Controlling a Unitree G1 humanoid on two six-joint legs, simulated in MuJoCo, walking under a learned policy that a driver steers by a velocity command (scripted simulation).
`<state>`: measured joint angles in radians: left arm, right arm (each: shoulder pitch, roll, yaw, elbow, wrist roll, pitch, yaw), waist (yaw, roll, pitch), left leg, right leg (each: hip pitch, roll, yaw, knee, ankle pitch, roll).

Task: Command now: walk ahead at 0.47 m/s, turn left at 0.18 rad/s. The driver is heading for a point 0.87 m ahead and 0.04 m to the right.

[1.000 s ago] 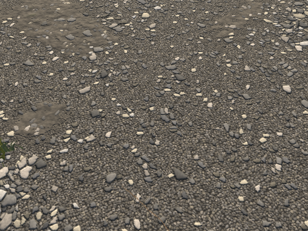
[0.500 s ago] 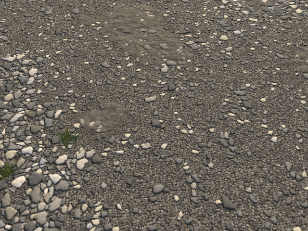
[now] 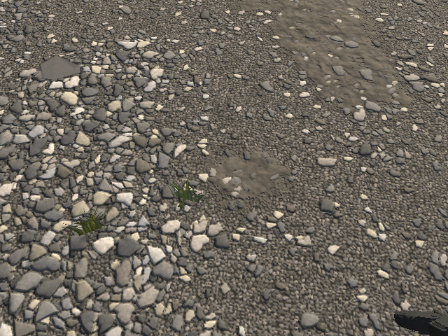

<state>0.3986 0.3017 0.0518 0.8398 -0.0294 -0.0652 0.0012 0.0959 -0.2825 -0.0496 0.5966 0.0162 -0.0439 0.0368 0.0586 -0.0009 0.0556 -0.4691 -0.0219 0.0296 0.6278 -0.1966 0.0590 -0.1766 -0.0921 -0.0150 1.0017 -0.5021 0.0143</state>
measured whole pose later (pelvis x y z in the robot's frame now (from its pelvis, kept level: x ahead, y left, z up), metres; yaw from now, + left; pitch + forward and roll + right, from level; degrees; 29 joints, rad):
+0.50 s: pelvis +0.30 -0.03 +0.00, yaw +1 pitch +2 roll +1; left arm 0.05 0.27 0.03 0.68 0.00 -0.10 -0.05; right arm 0.40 -0.31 -0.06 0.84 0.01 -0.04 -0.01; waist -0.06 0.00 0.04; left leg -0.04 -0.02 -0.03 0.69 -0.46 0.02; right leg -0.52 0.01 -0.05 0.58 -0.09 -0.08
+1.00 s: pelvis +0.58 +0.01 +0.00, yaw +0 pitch +2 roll -2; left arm 0.38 0.31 0.06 0.87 -0.01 -0.04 0.00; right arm 0.05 -0.26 -0.03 0.70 0.01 -0.09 0.04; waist 0.07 0.01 0.02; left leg -0.47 0.02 0.01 0.49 -0.05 0.06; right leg 0.03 0.01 -0.03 0.40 -0.44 -0.01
